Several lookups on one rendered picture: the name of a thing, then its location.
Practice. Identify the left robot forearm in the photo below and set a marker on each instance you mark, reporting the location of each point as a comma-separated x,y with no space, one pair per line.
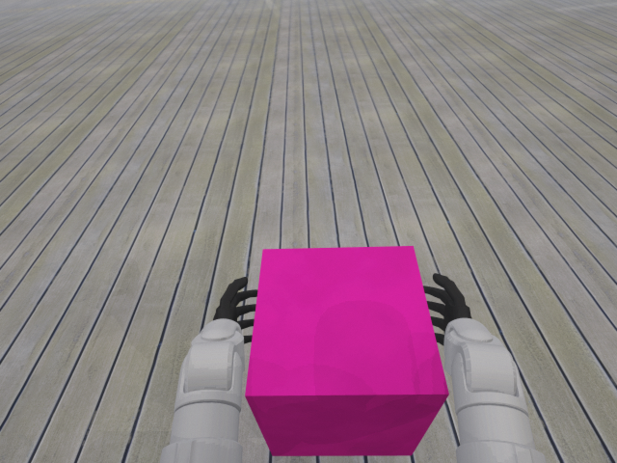
208,398

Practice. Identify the robot right hand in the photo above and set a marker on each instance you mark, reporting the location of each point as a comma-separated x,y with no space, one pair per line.
455,305

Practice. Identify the right robot forearm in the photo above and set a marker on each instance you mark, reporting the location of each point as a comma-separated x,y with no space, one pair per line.
488,396

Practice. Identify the robot left hand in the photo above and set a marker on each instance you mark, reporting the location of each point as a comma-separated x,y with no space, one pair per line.
231,299

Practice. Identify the carton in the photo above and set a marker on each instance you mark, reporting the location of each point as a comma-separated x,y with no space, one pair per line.
344,360

